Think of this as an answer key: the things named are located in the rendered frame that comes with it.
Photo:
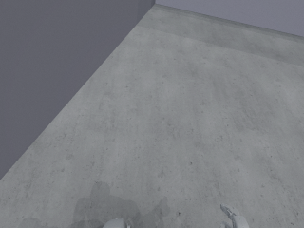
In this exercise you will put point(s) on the robot right hand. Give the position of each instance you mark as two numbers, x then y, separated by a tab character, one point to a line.
232	213

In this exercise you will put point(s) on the robot left thigh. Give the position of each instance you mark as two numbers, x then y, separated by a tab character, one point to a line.
116	223

